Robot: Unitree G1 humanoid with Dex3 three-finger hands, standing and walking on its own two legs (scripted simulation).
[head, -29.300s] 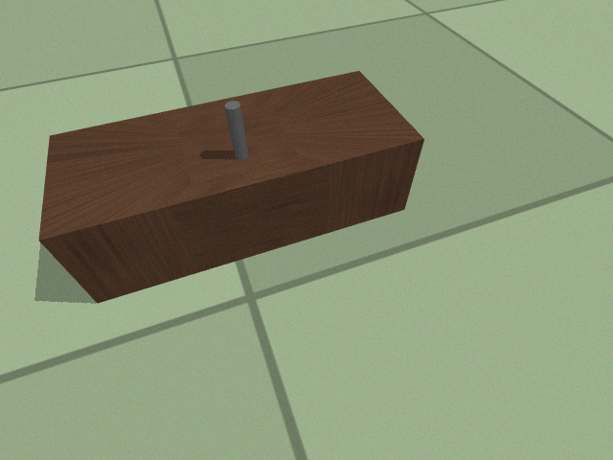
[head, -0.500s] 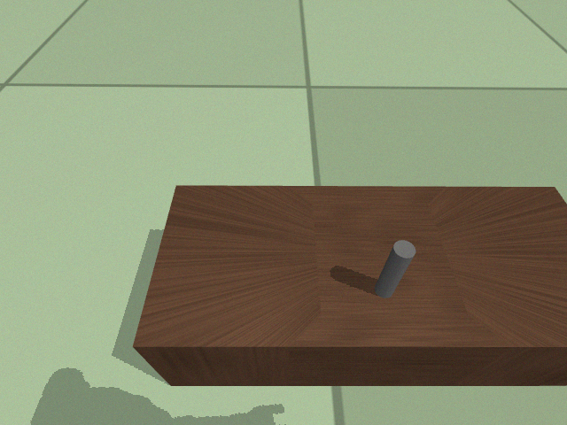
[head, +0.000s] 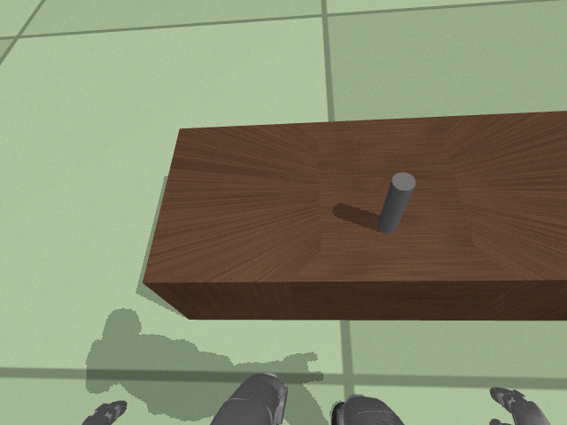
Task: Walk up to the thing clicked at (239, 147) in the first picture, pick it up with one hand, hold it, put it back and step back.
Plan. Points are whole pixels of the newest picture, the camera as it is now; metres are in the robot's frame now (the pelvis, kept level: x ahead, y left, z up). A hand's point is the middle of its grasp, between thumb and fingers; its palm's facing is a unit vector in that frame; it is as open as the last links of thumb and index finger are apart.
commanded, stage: step back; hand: right
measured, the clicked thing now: (394, 206) +0.58 -0.22 -0.27
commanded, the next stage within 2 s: none
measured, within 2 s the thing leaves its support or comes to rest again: neither
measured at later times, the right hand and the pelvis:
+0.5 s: hand out of the picture +0.00 -0.25 -0.14, palm faces -0.06 +0.91 -0.42, open 7.4 cm; pelvis -0.13 +0.01 -0.01, yaw +0 degrees
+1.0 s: hand out of the picture -0.21 -0.25 -0.16, palm faces -0.10 +0.91 -0.40, open 7.4 cm; pelvis -0.29 +0.01 -0.01, yaw +3 degrees
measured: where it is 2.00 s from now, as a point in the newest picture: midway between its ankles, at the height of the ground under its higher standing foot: outside the picture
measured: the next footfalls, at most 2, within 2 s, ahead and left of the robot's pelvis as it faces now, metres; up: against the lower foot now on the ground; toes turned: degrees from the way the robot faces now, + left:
left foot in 0.22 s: -0.04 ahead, +0.13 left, +0.00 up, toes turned +2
right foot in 0.58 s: -0.14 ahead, -0.13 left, +0.00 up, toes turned +2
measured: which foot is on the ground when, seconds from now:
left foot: up 0.00-0.20, down 0.22-0.60, up 0.62-0.88, down 0.90-1.00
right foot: down 0.00-0.24, up 0.26-0.56, down 0.58-0.92, up 0.94-1.00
